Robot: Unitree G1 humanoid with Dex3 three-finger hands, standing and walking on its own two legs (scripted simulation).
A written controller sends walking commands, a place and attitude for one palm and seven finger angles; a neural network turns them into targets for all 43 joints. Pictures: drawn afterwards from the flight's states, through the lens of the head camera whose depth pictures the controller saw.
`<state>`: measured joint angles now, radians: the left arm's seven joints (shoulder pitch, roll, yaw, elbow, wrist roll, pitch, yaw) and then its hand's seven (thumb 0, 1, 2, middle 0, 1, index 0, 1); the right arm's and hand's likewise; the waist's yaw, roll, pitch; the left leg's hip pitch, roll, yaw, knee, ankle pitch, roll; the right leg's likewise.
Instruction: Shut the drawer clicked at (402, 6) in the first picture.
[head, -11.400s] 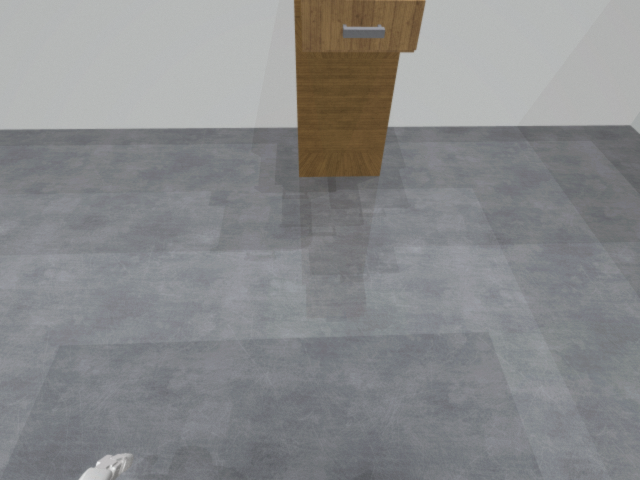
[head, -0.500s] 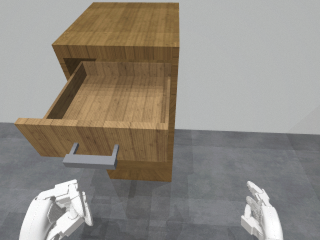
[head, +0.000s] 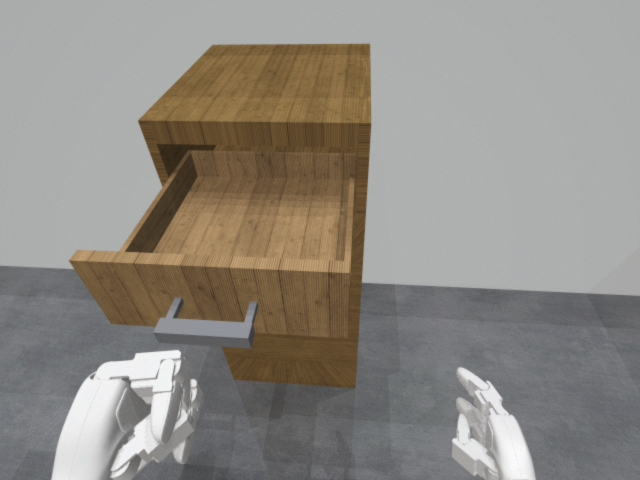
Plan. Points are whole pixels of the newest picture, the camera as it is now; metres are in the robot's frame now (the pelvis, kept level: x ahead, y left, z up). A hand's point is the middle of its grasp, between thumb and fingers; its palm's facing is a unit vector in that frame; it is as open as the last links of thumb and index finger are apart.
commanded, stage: raise the hand and make a fist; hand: left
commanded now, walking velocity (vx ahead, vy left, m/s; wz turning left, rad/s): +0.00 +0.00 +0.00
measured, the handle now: (209, 319) +0.30 +0.19 +0.06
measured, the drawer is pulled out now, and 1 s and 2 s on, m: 0.30 0.30 0.30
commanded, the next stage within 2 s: bring the fist close to the handle in 0.24 s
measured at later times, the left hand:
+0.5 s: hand (207, 412) +0.15 +0.12 +0.14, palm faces +0.05 -0.99 -0.09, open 3.3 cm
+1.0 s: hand (216, 404) +0.17 +0.13 +0.10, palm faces +0.04 -1.00 -0.04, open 3.3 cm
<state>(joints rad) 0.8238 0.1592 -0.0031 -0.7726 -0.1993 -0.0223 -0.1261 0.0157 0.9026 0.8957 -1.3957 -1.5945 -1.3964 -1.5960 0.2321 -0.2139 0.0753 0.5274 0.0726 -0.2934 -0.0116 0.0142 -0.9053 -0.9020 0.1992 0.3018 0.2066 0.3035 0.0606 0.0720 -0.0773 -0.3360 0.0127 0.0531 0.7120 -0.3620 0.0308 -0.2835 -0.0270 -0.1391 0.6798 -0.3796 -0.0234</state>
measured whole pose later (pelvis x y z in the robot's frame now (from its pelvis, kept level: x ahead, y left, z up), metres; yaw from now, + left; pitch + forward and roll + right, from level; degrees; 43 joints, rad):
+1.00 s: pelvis +0.01 -0.02 +0.00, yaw +0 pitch +3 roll +0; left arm 0.66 0.14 0.05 -0.38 -0.22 -0.22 -0.17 0.02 0.90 0.90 -1.39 -1.60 -1.40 -1.60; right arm 0.24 -0.23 0.02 0.59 0.04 -0.31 -0.03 0.01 -0.91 -0.90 0.20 0.30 0.20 0.30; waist 0.03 0.05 -0.07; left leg -0.42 0.02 0.05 0.74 -0.37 0.01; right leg -0.38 -0.02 -0.14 0.73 -0.41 -0.05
